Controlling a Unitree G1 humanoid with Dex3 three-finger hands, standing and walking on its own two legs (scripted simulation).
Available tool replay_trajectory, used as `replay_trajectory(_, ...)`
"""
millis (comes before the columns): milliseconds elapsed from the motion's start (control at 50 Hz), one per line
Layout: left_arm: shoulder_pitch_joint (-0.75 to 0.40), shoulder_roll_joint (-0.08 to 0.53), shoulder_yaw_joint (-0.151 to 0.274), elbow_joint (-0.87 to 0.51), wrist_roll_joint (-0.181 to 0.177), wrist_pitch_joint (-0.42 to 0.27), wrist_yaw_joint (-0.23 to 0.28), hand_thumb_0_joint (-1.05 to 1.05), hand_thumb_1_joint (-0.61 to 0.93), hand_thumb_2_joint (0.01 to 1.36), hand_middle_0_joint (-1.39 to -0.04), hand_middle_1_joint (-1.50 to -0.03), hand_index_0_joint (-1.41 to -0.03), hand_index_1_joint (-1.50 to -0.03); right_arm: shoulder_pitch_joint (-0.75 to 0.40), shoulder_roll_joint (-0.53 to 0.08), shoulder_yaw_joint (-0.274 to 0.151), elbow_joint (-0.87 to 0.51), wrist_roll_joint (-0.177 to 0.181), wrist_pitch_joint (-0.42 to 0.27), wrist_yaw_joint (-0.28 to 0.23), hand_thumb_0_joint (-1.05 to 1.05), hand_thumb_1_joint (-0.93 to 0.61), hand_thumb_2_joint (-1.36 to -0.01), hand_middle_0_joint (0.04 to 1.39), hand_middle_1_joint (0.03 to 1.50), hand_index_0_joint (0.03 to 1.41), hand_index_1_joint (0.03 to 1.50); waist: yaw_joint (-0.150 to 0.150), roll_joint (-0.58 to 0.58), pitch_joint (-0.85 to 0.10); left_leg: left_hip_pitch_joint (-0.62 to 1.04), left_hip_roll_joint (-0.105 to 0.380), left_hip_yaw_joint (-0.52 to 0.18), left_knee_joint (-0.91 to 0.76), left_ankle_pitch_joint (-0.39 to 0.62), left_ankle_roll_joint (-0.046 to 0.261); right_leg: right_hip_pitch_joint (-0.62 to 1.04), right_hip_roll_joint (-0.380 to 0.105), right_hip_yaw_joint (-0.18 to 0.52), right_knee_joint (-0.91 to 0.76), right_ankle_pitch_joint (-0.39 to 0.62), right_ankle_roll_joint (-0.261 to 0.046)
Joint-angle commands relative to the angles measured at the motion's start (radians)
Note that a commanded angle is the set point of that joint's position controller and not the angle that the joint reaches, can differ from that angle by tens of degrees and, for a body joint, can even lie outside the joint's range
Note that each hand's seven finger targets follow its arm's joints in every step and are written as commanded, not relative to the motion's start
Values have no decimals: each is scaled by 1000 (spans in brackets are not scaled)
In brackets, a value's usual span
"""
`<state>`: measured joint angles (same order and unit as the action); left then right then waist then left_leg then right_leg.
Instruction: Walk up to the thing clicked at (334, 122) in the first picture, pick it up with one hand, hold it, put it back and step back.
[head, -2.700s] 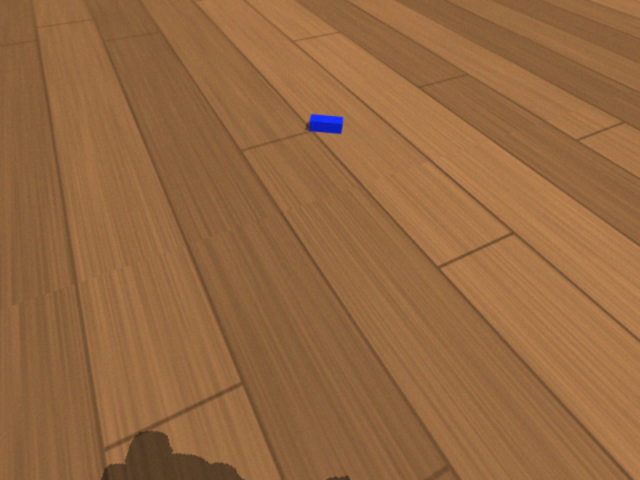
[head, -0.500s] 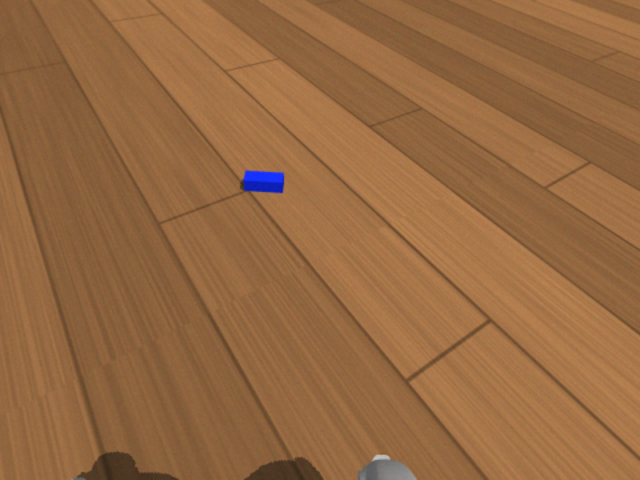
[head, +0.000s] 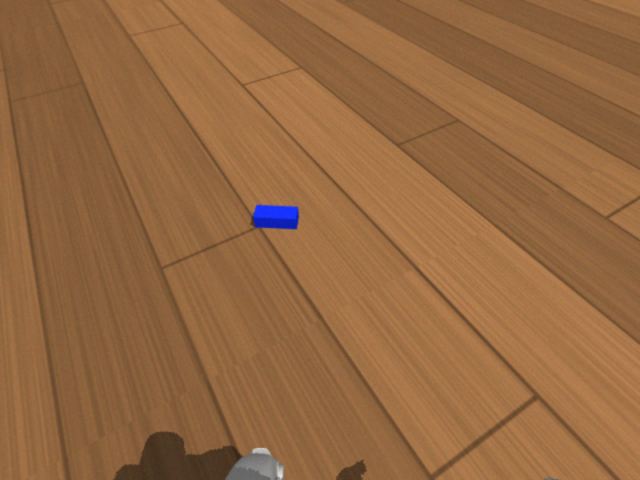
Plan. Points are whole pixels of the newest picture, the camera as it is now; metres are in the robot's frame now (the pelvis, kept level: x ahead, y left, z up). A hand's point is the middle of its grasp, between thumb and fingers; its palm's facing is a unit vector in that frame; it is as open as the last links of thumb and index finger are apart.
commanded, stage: walk up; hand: left
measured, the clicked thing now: (276, 217) +1.24 +0.25 -0.74
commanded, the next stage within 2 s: none
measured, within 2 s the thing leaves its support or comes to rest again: neither
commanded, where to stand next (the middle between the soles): +0.85 +0.00 m, yaw +1 degrees
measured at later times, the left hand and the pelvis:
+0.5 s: hand (158, 354) +0.34 +0.29 -0.14, palm faces -0.06 -0.94 -0.34, open 7.4 cm; pelvis +0.24 +0.02 +0.00, yaw +0 degrees
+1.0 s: hand (198, 290) +0.46 +0.25 -0.13, palm faces +0.04 -0.92 -0.39, open 7.4 cm; pelvis +0.43 -0.03 +0.00, yaw +2 degrees
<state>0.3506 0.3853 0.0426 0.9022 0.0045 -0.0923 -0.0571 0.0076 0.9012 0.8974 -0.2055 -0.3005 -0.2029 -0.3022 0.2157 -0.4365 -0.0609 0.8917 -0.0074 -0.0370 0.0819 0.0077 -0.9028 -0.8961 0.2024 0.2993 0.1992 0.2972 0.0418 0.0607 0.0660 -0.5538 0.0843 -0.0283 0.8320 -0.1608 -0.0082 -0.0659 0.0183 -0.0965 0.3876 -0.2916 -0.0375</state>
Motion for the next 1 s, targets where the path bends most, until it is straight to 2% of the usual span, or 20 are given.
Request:
replay_trajectory(0,-32,287,90,-99,6,-32,22,0,900,900,-200,-300,-200,-300,-110,-132,-42,-111,-7,-38,5,0,-900,-900,200,300,200,300,13,-150,17,88,14,49,-228,95,10,-61,-240,107,-126,293,-128)
replay_trajectory(60,4,299,87,-91,2,-17,26,0,900,900,-200,-300,-200,-300,-105,-128,-50,-108,-12,-45,1,0,-900,-900,200,300,200,300,14,-150,-25,174,-24,92,-280,51,48,0,-263,123,-38,394,-133)
replay_trajectory(120,12,240,58,-119,-12,-3,38,0,900,900,-200,-300,-200,-300,201,-220,-90,-29,-45,-56,-23,0,-900,-900,200,300,200,300,-135,62,-199,620,-30,41,-351,-35,131,-173,-160,43,453,442,-71)
replay_trajectory(140,56,164,32,-132,-24,-1,39,0,900,900,-200,-300,-200,-300,265,-299,-118,-34,-56,-59,-36,0,-900,-900,200,300,200,300,-150,272,-264,818,206,-315,-373,-93,201,-441,-50,21,709,40,-20)
replay_trajectory(160,76,233,55,-117,-29,8,49,0,900,900,-200,-300,-200,-300,268,-324,-122,-50,-22,-59,-42,0,-900,-900,200,300,200,300,-153,213,-280,903,339,-658,-495,-125,303,-605,44,96,817,-258,-16)
replay_trajectory(180,15,285,55,-100,-15,11,56,0,900,900,-200,-300,-200,-300,238,-310,-127,-52,3,-56,-47,0,-900,-900,200,300,200,300,-151,120,-229,853,363,-648,-508,-101,333,-644,-25,172,874,-240,-32)
replay_trajectory(240,0,247,46,-80,-21,7,35,0,900,900,-200,-300,-200,-300,108,-219,-68,-90,23,-63,-62,0,-900,-900,200,300,200,300,-73,-7,-59,501,218,-206,-515,285,194,-480,-77,232,780,-75,-11)
replay_trajectory(280,39,223,47,-63,-24,22,22,0,900,900,-200,-300,-200,-300,84,-201,-59,-90,24,-76,-60,0,-900,-900,200,300,200,300,-36,45,-24,397,162,-93,-539,306,180,-411,-85,184,724,-26,11)
replay_trajectory(400,-106,201,51,-114,0,31,-13,0,900,900,-200,-300,-200,-300,90,-227,-67,-112,9,-88,-53,0,-900,-900,200,300,200,300,-65,80,47,393,157,-17,-601,196,229,-468,-139,103,418,101,47)
replay_trajectory(520,-170,192,64,-103,3,19,-22,0,900,900,-200,-300,-200,-300,73,-234,-70,-122,8,-71,-51,0,-900,-900,200,300,200,300,-60,74,1,375,158,-9,-520,107,190,-280,-103,56,200,193,11)
replay_trajectory(560,-92,209,75,-69,4,12,-15,0,900,900,-200,-300,-200,-300,59,-232,-70,-132,8,-63,-57,0,-900,-900,200,300,200,300,-10,23,-35,339,157,-7,-407,80,167,-132,-89,55,153,187,2)
replay_trajectory(580,-20,247,90,-46,9,2,-6,0,900,900,-200,-300,-200,-300,73,-199,-58,-133,5,-62,-57,0,-900,-900,200,300,200,300,28,-74,-87,305,102,40,-226,137,143,2,-71,59,127,141,-15)
replay_trajectory(600,73,296,113,-26,15,-9,6,0,900,900,-200,-300,-200,-300,152,-137,-34,-128,4,-63,-55,0,-900,-900,200,300,200,300,58,-234,-165,214,25,94,27,64,111,153,-133,164,49,7,-34)
replay_trajectory(620,120,373,129,-42,17,-16,19,0,900,900,-200,-300,-200,-300,198,-88,-14,-140,6,-61,-49,0,-900,-900,200,300,200,300,57,-405,-198,24,-106,107,244,-331,69,264,-369,545,-44,-83,-94)
replay_trajectory(640,99,389,124,-39,2,-12,21,0,900,900,-200,-300,-200,-300,175,-185,-38,-115,9,-49,-59,0,-900,-900,200,300,200,300,62,-314,-162,-69,-113,44,343,-376,54,248,-457,758,-130,-98,-182)
replay_trajectory(660,60,378,119,-55,-9,-8,26,0,900,900,-200,-300,-200,-300,137,-217,-45,-99,5,-43,-68,0,-900,-900,200,300,200,300,57,-265,-115,-74,-67,-11,390,-349,53,160,-462,751,-136,-74,-212)
replay_trajectory(720,-35,279,87,-74,-20,-11,40,0,900,900,-200,-300,-200,-300,160,-176,-37,-54,32,-34,-58,0,-900,-900,200,300,200,300,-15,-214,-39,11,-38,-91,308,-178,53,4,-288,349,-100,267,-81)
replay_trajectory(760,-61,259,78,-83,-14,-18,38,0,900,900,-200,-300,-200,-300,192,-155,-36,-40,20,-19,-48,0,-900,-900,200,300,200,300,-40,-219,-30,90,-51,-65,260,-128,45,-92,-240,238,-108,325,-79)
replay_trajectory(900,-53,280,92,-128,11,-23,35,0,900,900,-200,-300,-200,-300,65,-167,-59,-77,-4,-3,-19,0,-900,-900,200,300,200,300,-12,-180,65,-24,-22,-67,16,-38,-7,-118,-295,225,-240,-128,-145)
replay_trajectory(980,-38,292,101,-127,12,-20,31,0,900,900,-200,-300,-200,-300,-2,-154,-54,-98,-16,-21,-9,0,-900,-900,200,300,200,300,4,-173,65,36,30,-23,-159,-17,7,-105,-315,196,-182,-107,-170)
